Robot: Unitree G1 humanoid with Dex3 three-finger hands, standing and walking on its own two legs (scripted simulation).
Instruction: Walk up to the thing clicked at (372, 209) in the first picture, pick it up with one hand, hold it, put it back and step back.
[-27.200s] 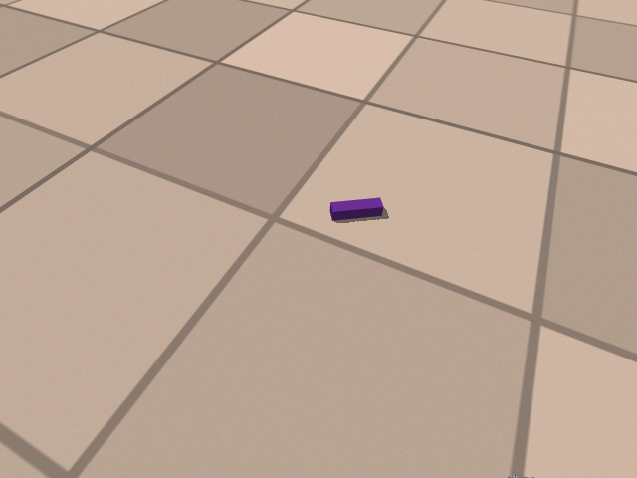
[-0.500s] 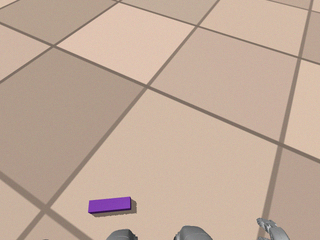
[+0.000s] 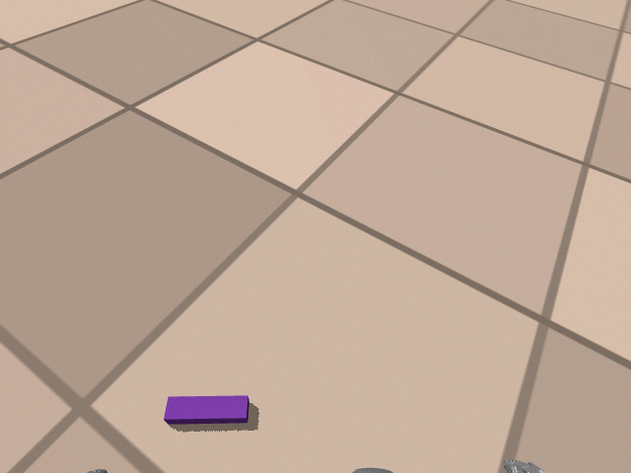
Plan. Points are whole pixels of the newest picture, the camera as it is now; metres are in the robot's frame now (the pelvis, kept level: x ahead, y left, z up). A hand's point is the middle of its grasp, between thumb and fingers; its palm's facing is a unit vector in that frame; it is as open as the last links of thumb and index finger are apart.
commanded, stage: walk up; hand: left
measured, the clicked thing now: (208, 409) +0.38 +0.26 -0.73
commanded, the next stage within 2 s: none
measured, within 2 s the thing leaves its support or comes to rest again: neither
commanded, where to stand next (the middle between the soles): +0.00 +0.02 m, yaw +0 degrees
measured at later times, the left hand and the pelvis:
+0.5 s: hand out of the picture +0.06 +0.25 -0.13, palm faces +0.02 -0.94 -0.34, open 7.4 cm; pelvis -0.01 +0.00 +0.02, yaw +0 degrees
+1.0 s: hand out of the picture +0.05 +0.30 -0.16, palm faces -0.04 -0.95 -0.32, open 7.4 cm; pelvis -0.08 +0.04 +0.00, yaw +1 degrees
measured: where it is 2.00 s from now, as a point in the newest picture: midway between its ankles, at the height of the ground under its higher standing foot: outside the picture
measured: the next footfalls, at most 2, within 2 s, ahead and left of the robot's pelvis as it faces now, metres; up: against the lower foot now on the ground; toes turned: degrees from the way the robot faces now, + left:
right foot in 1.30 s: +0.03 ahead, -0.14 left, +0.00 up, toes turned -3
left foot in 1.76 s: +0.00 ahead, +0.13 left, +0.00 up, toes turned -2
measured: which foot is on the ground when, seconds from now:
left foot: down 0.00-1.00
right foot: down 0.00-0.84, up 0.86-1.00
